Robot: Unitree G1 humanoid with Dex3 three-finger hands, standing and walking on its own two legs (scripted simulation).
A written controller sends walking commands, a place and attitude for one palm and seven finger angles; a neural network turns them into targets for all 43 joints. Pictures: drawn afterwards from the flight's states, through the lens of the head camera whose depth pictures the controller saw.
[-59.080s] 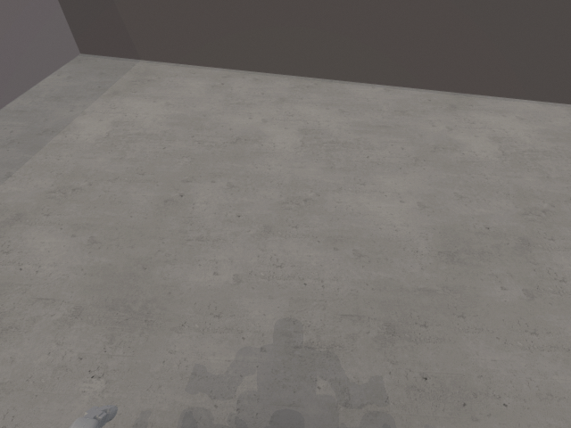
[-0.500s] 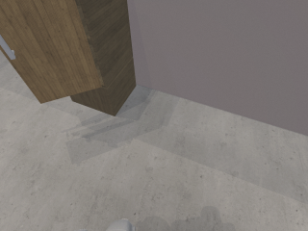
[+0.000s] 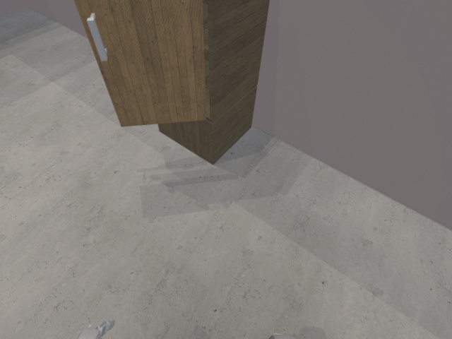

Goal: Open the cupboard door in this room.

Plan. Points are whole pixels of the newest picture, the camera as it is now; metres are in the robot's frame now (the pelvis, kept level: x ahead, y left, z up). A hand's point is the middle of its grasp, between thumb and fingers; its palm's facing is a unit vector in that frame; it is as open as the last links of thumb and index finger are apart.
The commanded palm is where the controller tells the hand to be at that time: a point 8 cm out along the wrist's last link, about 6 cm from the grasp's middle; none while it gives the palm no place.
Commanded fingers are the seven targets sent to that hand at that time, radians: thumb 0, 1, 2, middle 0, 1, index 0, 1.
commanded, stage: turn to face it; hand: left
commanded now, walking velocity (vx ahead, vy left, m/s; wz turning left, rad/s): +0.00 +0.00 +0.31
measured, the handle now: (98, 37) +0.96 +0.47 +0.01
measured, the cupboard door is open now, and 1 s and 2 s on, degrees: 46 46 46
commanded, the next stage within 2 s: take the last steps up to it in 0.18 s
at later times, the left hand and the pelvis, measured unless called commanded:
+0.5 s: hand out of the picture -0.05 +0.19 -0.18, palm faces +0.28 -0.94 -0.20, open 7.3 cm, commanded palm none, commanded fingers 0.00 0.90 0.90 -0.20 -0.30 -0.20 -0.30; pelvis +0.00 +0.00 -0.01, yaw +12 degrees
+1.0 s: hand (116, 307) +0.19 +0.24 -0.16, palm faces +0.15 -0.98 -0.16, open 7.4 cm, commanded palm none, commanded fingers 0.00 0.90 0.90 -0.20 -0.30 -0.20 -0.30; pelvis +0.11 +0.05 +0.00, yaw +12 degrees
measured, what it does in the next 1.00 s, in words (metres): walks ahead: right foot, then left foot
